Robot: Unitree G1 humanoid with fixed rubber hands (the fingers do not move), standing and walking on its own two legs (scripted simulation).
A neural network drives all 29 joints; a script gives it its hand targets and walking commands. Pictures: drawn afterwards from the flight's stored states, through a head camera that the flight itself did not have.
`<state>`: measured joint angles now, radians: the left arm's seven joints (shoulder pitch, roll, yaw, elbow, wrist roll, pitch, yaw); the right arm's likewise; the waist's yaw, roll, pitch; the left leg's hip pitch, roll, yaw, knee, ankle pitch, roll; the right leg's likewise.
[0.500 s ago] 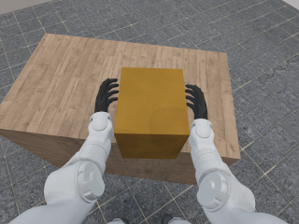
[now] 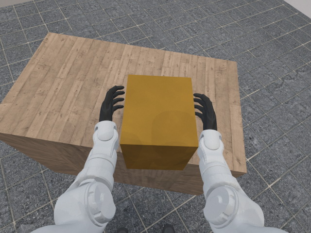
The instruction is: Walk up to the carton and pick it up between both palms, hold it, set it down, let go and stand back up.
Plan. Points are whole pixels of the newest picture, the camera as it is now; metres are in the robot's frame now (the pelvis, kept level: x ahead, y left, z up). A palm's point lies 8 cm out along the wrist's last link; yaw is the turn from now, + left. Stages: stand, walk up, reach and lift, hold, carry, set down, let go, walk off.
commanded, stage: reach and lift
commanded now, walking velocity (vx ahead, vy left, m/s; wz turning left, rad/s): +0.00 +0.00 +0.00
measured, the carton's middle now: (157, 125) +0.40 -0.01 -0.06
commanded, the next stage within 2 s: none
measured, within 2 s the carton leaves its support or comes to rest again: leaves its support in 1.32 s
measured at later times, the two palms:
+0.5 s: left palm (108, 116) +0.40 +0.12 +0.01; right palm (208, 124) +0.38 -0.15 +0.00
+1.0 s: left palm (108, 116) +0.40 +0.13 +0.01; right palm (207, 124) +0.38 -0.15 +0.00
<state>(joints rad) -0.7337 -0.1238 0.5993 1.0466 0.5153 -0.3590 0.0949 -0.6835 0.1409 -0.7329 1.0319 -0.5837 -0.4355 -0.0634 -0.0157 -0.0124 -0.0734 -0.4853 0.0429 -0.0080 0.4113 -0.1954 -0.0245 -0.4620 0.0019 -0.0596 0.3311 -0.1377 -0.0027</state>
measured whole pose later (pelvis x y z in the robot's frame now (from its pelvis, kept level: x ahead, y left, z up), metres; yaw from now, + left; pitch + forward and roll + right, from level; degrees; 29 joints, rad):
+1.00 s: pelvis +0.00 +0.00 +0.00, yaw -1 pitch +18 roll -1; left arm -0.73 -0.09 0.53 1.11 0.43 -0.41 0.13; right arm -0.68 0.09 -0.59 1.11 -0.48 -0.49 -0.12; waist -0.01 0.01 -0.11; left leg -0.52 0.06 0.02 0.38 -0.17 -0.02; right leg -0.49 0.01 -0.07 0.28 -0.10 -0.01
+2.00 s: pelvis -0.01 +0.01 +0.00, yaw +1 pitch +7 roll -2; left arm -0.71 -0.04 0.25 0.94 0.13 -0.04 0.18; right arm -0.67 -0.03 -0.09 0.96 0.08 -0.07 -0.18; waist -0.05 0.02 -0.14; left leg -0.33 0.04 -0.01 0.42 -0.20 -0.01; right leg -0.27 -0.01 -0.07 0.28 -0.12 0.01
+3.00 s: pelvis -0.02 +0.01 +0.01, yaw +2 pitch -8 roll -1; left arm -0.65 -0.12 0.30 0.23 0.39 0.56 0.00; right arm -0.61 0.01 -0.04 0.60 0.14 0.21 -0.22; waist -0.08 -0.06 0.03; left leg -0.02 0.02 -0.02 0.35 -0.19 -0.01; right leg 0.02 -0.01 -0.06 0.24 -0.13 0.01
